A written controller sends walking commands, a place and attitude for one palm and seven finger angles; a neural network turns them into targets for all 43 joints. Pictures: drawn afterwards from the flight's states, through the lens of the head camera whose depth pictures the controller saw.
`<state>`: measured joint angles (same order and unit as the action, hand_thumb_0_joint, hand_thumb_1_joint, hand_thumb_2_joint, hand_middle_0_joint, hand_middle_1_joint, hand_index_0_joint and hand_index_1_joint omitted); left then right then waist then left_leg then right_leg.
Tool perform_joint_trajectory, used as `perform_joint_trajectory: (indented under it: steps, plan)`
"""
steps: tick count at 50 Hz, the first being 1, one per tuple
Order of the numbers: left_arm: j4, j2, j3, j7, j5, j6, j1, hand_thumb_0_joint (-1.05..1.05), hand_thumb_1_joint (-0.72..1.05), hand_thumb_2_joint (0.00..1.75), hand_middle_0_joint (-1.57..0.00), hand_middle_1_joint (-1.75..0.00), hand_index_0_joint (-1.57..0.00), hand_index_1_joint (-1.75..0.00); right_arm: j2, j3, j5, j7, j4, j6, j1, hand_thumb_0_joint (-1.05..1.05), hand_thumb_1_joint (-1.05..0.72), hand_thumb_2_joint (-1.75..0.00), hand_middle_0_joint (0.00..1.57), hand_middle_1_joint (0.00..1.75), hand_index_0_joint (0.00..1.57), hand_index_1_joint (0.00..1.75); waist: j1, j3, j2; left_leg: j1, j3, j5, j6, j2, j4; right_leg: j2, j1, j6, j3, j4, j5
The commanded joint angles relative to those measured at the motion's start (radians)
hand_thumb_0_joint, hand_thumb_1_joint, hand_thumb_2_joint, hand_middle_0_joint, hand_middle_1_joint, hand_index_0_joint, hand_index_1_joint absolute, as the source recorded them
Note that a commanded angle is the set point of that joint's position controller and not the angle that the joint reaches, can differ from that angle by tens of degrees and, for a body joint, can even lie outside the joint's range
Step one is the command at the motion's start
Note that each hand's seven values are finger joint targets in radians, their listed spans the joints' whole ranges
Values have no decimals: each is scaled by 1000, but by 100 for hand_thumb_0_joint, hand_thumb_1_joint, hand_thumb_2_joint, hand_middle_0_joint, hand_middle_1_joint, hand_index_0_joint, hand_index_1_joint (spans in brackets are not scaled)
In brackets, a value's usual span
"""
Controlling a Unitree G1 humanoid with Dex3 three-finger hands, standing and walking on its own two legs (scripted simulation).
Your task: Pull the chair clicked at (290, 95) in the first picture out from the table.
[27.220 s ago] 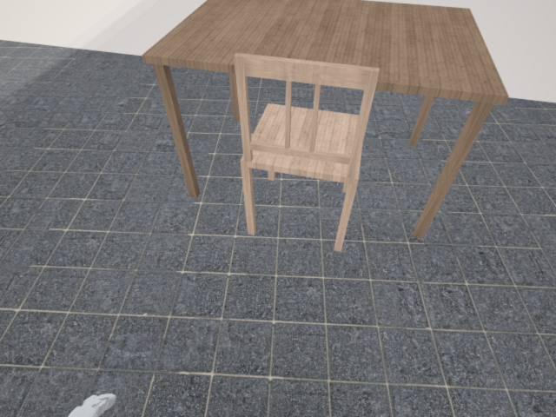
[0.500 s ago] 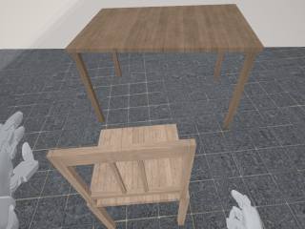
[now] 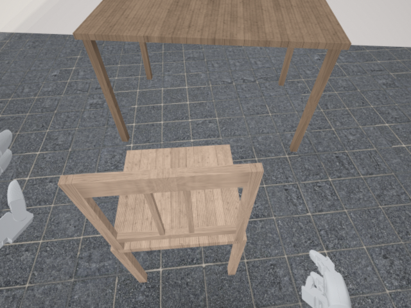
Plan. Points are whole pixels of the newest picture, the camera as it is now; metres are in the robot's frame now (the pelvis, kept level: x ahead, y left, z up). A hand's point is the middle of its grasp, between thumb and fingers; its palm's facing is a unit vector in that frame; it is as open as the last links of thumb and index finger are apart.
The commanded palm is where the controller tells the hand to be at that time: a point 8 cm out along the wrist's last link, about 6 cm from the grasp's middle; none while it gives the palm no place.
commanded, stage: step back with the hand held close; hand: left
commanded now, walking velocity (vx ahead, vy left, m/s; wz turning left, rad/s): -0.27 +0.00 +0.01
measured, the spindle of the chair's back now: (155, 214) +0.34 +0.16 -0.12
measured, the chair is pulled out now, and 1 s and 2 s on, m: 0.65 0.65 0.65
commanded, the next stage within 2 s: stop stepping back and stand still in 1.12 s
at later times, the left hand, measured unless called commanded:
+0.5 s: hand out of the picture +0.15 +0.26 +0.18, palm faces +0.46 -0.71 -0.53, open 7.4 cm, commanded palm +0.08 +0.30 +0.18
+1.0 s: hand out of the picture +0.11 +0.23 +0.20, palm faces +0.42 -0.76 -0.50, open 7.4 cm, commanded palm +0.04 +0.28 +0.18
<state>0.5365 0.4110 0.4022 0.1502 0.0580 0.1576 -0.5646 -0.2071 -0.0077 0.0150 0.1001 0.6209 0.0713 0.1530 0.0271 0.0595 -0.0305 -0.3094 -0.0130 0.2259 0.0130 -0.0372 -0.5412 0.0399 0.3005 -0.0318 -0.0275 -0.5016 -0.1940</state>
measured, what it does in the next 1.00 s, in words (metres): steps on the spot: left foot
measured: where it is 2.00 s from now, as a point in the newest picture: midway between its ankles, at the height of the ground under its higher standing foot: outside the picture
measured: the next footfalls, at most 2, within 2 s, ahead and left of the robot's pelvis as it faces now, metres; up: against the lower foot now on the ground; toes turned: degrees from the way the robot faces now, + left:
left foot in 0.74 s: -0.04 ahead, +0.13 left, +0.00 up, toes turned +6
right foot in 1.02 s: -0.08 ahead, -0.17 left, +0.00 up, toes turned -3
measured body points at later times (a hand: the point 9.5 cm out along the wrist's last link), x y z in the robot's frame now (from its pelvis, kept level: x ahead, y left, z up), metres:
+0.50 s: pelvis -0.05 -0.01 -0.02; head -0.02 +0.00 +0.43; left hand +0.12 +0.30 +0.20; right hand +0.14 -0.23 -0.10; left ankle +0.04 +0.13 -0.73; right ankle +0.05 -0.14 -0.73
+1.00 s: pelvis -0.09 -0.02 +0.00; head -0.04 +0.00 +0.44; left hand +0.08 +0.27 +0.22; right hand +0.09 -0.23 -0.09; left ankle -0.08 +0.13 -0.73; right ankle -0.11 -0.16 -0.72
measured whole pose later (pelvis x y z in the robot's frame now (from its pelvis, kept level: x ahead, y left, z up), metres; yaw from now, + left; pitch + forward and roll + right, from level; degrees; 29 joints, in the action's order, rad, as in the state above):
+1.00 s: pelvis -0.09 -0.02 +0.00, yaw +0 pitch +2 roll -1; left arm 0.66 0.46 0.49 0.15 0.05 0.26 -0.55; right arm -0.14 -0.02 -0.02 0.04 0.66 0.19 0.16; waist 0.03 0.07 0.02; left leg -0.36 -0.05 0.26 0.05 -0.11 -0.58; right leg 0.03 0.34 0.00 -0.04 -0.67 -0.32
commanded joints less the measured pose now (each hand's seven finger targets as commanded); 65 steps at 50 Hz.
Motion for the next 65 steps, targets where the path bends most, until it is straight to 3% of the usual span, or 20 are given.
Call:
perform_joint_trajectory:
  steps: [1, 7, 13, 17, 21, 25, 28, 29, 32, 35, 37, 38, 40, 45, 50, 52, 54, 55, 61, 65]
  plan:
    - [138, 176, 145, 33, -2, 55, 10, 0, 90, 90, -20, -30, -20, -30, -118, -53, -1, 10, -153, 50, -71, 0, -90, -90, 20, 30, 20, 30, -18, -143, 26, -9, 54, 105, -27, -36, 50, 95, -7, 54, 142, 154, -19]
    - [107, 183, 133, 42, -10, 50, 49, 0, 90, 90, -20, -30, -20, -30, -123, -45, 0, 11, -161, 49, -83, 0, -90, -90, 20, 30, 20, 30, -20, -86, 100, -9, 74, 209, -34, -38, 38, 100, 131, 55, 120, 215, -307]
    - [201, 195, 152, 46, -24, 82, 54, 0, 90, 90, -20, -30, -20, -30, -145, -42, 6, 16, -192, 76, -89, 0, -90, -90, 20, 30, 20, 30, -11, -124, -117, -277, 187, 366, -90, -150, 254, -8, -151, 9, 30, -55, -162]
    - [247, 212, 175, 42, -22, 106, 29, 0, 90, 90, -20, -30, -20, -30, -138, -43, -3, 12, -177, 102, -77, 0, -90, -90, 20, 30, 20, 30, -8, -168, -148, -248, 164, 181, -88, -139, 183, 0, -167, 15, 32, -100, 40]
    - [236, 210, 215, 36, -39, 140, 38, 0, 90, 90, -20, -30, -20, -30, -141, -48, -7, 8, -165, 130, -70, 0, -90, -90, 20, 30, 20, 30, -9, -129, -236, -516, 195, 461, -124, -194, 245, -29, -311, 8, 24, -239, -42]
    - [197, 209, 212, 25, -27, 157, 52, 0, 90, 90, -20, -30, -20, -30, -125, -62, -4, 1, -144, 140, -30, 0, -90, -90, 20, 30, 20, 30, -18, -125, -12, -373, 109, 416, -72, -71, 28, 40, -108, 60, 164, -54, -82]
    - [155, 230, 187, 41, -11, 137, 92, 0, 90, 90, -20, -30, -20, -30, -100, -73, -20, -20, -97, 129, -24, 0, -90, -90, 20, 30, 20, 30, -19, -134, 234, -61, 4, 291, 10, 55, -473, 309, 264, 201, 438, 346, -472]
    - [127, 236, 193, 48, -16, 118, 98, 0, 90, 90, -20, -30, -20, -30, -96, -79, -29, -26, -75, 112, -37, 0, -90, -90, 20, 30, 20, 30, -13, -156, 261, -66, 18, 274, 13, 59, -610, 350, 237, 245, 467, 367, -383]
    - [116, 208, 185, 38, -29, 111, 107, 0, 90, 90, -20, -30, -20, -30, -65, -44, -25, -21, -97, 92, -76, 0, -90, -90, 20, 30, 20, 30, -23, -166, 266, -90, 39, 278, -3, 16, -396, 248, 77, 169, 235, 213, 34]
    - [130, 199, 176, 38, -29, 134, 63, 0, 90, 90, -20, -30, -20, -30, -79, -32, -21, -7, -96, 81, -70, 0, -90, -90, 20, 30, 20, 30, -33, -128, 153, -3, -13, 161, -21, 30, 108, 144, 35, 76, 139, 104, 8]
    - [220, 185, 173, 39, -33, 159, 60, 0, 90, 90, -20, -30, -20, -30, -126, -60, -26, -9, -110, 87, -57, 0, -90, -90, 20, 30, 20, 30, -27, -143, -150, -25, 222, -94, -118, -216, 267, 21, 21, 8, 59, -205, 10]
    - [261, 194, 177, 40, -37, 161, 70, 0, 90, 90, -20, -30, -20, -30, -105, -69, -29, -14, -112, 103, -47, 0, -90, -90, 20, 30, 20, 30, -40, -183, -232, 17, 269, -326, -167, -333, 215, -4, 117, -3, 48, -393, -219]
    - [220, 175, 187, 32, -17, 159, -17, 0, 90, 90, -20, -30, -20, -30, -101, -85, -23, -33, -113, 132, -32, 0, -90, -90, 20, 30, 20, 30, -42, -253, -247, 19, 233, -397, -202, -362, 187, -22, 171, 4, 92, -679, -312]
    - [389, 207, 196, 27, -8, 171, 68, 0, 90, 90, -20, -30, -20, -30, -113, -96, -17, -46, -85, 163, -33, 0, -90, -90, 20, 30, 20, 30, -15, -218, -225, 228, 89, -743, -125, -273, 39, 8, 167, 39, 25, -303, -209]
    - [206, 190, 206, 3, -7, 155, 15, 0, 90, 90, -20, -30, -20, -30, -114, -71, -30, -52, -70, 159, -44, 0, -90, -90, 20, 30, 20, 30, -26, -172, -202, 117, 107, -448, -76, -253, 2, 11, -36, 32, -21, 72, 38]
    - [151, 224, 230, -8, -19, 166, 27, 0, 90, 90, -20, -30, -20, -30, -114, -73, -25, -55, -72, 147, -54, 0, -90, -90, 20, 30, 20, 30, -26, -174, -49, 33, 43, -239, -36, -186, -87, 59, -113, 29, -17, 144, 294]
    - [118, 224, 200, -9, -26, 168, 7, 0, 90, 90, -20, -30, -20, -30, -98, -94, -4, -54, -93, 121, -29, 0, -90, -90, 20, 30, 20, 30, -39, -267, 320, -126, -51, 202, 30, 27, -355, 274, -210, 163, 239, 125, 849]
    - [113, 237, 218, -3, -12, 158, -56, 0, 90, 90, -20, -30, -20, -30, -106, -112, 5, -48, -112, 110, -55, 0, -90, -90, 20, 30, 20, 30, -25, -301, 373, -150, 22, 343, 14, 43, -477, 339, -220, 189, 245, 127, 865]
    - [125, 224, 250, 38, -12, 130, -166, 0, 90, 90, -20, -30, -20, -30, -37, -42, 1, -7, -137, 33, -124, 0, -90, -90, 20, 30, 20, 30, -31, -258, 223, -157, -2, 271, 19, 21, -142, 208, -261, 131, 103, 61, 693]
    - [299, 230, 201, 54, 1, 121, -153, 0, 90, 90, -20, -30, -20, -30, -96, -67, 4, 0, -148, 44, -38, 0, -90, -90, 20, 30, 20, 30, -47, -295, 41, 136, 8, -133, -32, -50, 193, 142, -193, 52, 61, -17, 279]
